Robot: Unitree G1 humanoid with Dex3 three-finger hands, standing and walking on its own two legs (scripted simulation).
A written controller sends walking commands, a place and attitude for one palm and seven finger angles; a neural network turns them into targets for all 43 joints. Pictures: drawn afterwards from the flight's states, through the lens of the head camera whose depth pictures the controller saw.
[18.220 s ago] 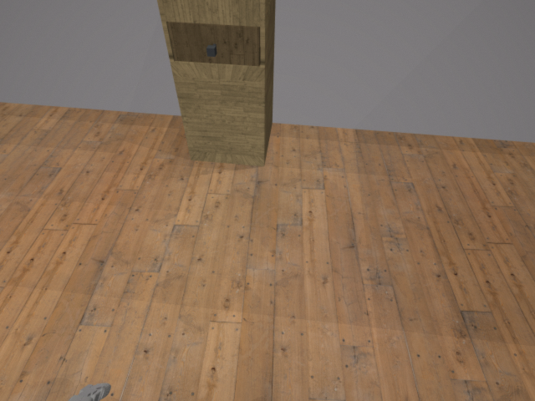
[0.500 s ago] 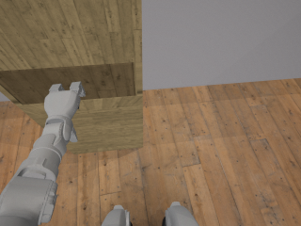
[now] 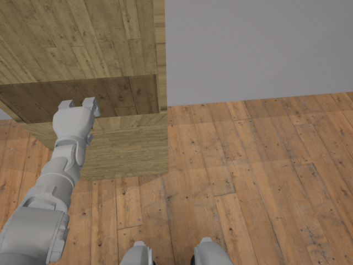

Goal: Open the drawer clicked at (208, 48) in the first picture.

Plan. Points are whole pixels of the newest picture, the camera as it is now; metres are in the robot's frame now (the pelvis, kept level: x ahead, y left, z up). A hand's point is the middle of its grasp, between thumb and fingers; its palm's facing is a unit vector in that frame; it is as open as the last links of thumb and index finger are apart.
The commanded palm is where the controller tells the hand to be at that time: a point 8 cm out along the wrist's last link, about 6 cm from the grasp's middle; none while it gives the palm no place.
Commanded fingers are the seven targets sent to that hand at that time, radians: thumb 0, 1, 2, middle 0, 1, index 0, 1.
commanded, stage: close the thumb around the handle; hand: left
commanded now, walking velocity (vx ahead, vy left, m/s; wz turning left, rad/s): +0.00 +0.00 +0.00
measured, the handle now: (84, 114) +0.49 +0.22 -0.02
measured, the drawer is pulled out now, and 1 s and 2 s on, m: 0.00 0.07 0.19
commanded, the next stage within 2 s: pull the drawer open in 0.24 s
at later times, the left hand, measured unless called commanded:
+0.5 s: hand (85, 136) +0.44 +0.22 -0.04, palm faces -0.06 -0.06 -1.00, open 6.9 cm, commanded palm +0.41 +0.22 +0.02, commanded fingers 0.00 0.90 0.90 -0.40 -1.35 -0.40 -1.35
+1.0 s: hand (83, 160) +0.37 +0.22 -0.04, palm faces -0.04 -0.07 -1.00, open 6.8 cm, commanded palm +0.34 +0.22 +0.02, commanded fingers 0.00 0.90 0.90 -0.40 -1.35 -0.40 -1.35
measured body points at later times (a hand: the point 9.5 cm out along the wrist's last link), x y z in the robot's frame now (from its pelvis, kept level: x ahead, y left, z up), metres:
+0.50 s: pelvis +0.00 +0.00 +0.00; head +0.11 +0.00 +0.43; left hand +0.43 +0.22 +0.02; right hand +0.03 -0.27 -0.13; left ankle +0.00 +0.11 -0.66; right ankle +0.01 -0.12 -0.66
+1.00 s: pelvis +0.02 +0.00 +0.01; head +0.10 +0.00 +0.46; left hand +0.37 +0.22 +0.01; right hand +0.11 -0.26 -0.12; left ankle +0.00 +0.11 -0.66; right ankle +0.01 -0.12 -0.66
